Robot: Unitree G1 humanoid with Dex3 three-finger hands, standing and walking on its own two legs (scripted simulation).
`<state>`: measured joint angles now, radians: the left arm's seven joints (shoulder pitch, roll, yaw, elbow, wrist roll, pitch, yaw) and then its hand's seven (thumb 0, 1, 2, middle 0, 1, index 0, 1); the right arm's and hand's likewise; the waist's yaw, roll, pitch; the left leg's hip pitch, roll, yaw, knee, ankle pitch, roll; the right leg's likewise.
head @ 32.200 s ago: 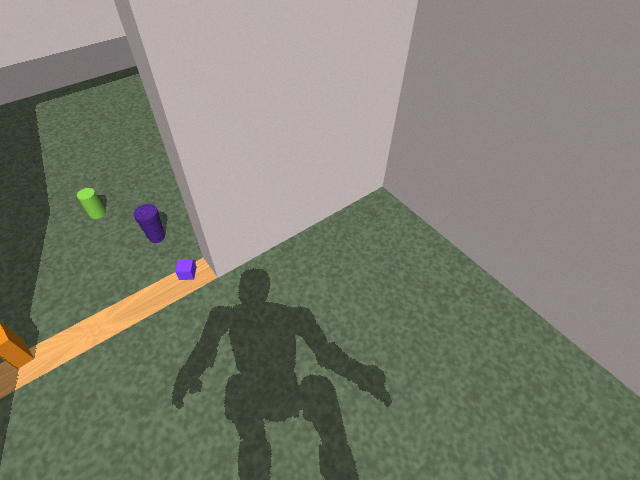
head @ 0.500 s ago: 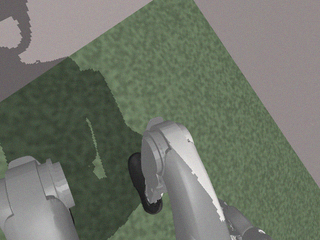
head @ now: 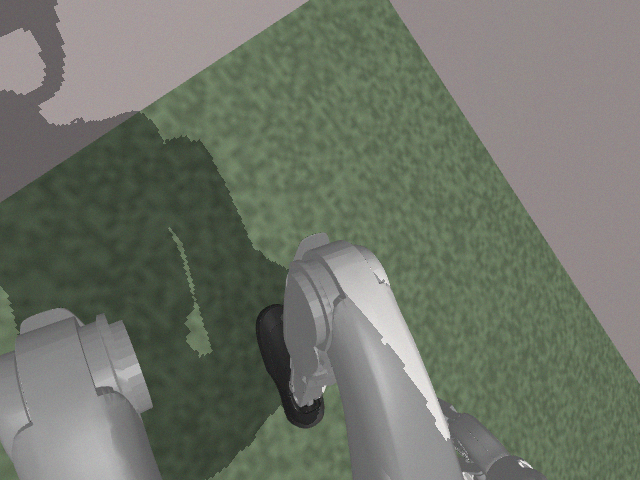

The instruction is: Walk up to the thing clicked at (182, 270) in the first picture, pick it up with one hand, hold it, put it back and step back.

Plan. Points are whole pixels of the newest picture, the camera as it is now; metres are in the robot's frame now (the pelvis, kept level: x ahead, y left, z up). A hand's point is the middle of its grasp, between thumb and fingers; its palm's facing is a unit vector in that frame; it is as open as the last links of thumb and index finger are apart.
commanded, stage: close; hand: left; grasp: from above
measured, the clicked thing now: out of the picture +0.46 +0.34 -0.27
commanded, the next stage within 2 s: none
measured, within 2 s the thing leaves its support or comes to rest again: neither
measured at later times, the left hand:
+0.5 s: hand out of the picture +0.44 +0.35 -0.23, palm faces -0.50 -0.05 -0.86, open 8.7 cm
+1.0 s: hand out of the picture +0.44 +0.35 -0.23, palm faces -0.48 -0.05 -0.88, open 8.9 cm
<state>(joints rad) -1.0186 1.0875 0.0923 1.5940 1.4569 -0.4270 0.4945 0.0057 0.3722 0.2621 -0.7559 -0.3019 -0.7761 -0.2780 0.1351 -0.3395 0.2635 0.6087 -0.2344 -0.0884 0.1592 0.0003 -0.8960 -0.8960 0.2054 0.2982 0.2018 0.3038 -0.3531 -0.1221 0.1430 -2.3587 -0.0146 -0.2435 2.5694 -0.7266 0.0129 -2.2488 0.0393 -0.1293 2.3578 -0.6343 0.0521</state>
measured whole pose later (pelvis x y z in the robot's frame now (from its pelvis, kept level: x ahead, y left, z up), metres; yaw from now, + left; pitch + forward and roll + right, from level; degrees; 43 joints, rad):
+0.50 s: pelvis +0.00 +0.00 +0.00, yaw +0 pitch +28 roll -15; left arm -1.02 1.10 0.11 1.59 1.44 -0.42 0.47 0.00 0.33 0.29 -0.71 -0.34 -0.74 -0.31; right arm 0.14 -0.35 0.27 0.59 -0.23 -0.09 0.15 0.00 -0.90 -0.90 0.21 0.30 0.20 0.30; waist -0.36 -0.12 0.16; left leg -2.36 -0.01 -0.24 2.57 -0.72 0.01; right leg -2.25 0.04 -0.13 2.36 -0.63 0.06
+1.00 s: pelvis +0.00 +0.00 +0.00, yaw +0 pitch +28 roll -16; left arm -1.03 1.08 0.09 1.60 1.46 -0.42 0.50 0.00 0.29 0.33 -0.68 -0.37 -0.70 -0.34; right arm 0.13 -0.33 0.27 0.61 -0.23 -0.09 0.16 0.00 -0.89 -0.90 0.21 0.30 0.20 0.30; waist -0.36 -0.13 0.14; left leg -2.36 -0.01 -0.24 2.57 -0.72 0.02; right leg -2.25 0.04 -0.13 2.36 -0.63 0.05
